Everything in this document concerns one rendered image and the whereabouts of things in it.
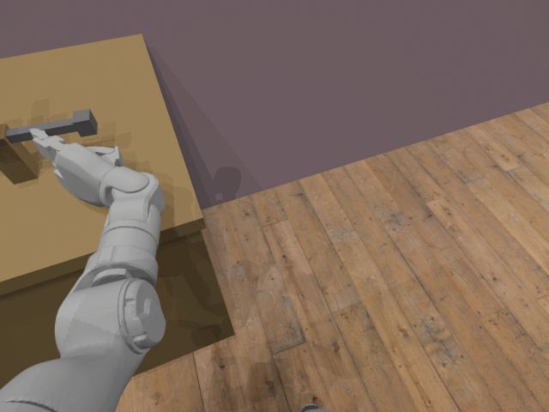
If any robot left hand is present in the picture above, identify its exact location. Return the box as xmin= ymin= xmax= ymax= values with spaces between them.
xmin=30 ymin=128 xmax=124 ymax=207

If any left robot upper arm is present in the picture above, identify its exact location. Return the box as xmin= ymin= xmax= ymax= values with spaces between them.
xmin=0 ymin=278 xmax=166 ymax=412

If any counter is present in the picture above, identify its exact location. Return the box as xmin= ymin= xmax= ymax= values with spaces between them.
xmin=0 ymin=34 xmax=235 ymax=390

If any tap lever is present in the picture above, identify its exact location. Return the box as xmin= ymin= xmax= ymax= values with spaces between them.
xmin=6 ymin=109 xmax=98 ymax=143

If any left robot forearm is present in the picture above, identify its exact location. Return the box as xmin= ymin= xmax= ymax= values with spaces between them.
xmin=55 ymin=167 xmax=166 ymax=354

